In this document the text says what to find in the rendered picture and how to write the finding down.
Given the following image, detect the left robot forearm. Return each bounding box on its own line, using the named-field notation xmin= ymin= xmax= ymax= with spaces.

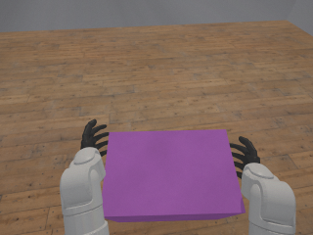
xmin=60 ymin=147 xmax=110 ymax=235

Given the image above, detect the robot right hand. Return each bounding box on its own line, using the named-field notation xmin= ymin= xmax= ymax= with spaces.
xmin=229 ymin=136 xmax=260 ymax=179

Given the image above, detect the right robot forearm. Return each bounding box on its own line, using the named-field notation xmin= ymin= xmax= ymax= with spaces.
xmin=241 ymin=163 xmax=296 ymax=235

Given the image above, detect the robot left hand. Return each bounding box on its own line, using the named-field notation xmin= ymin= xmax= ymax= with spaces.
xmin=80 ymin=119 xmax=110 ymax=157

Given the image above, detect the carton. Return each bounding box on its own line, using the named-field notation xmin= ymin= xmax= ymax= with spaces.
xmin=102 ymin=129 xmax=246 ymax=222

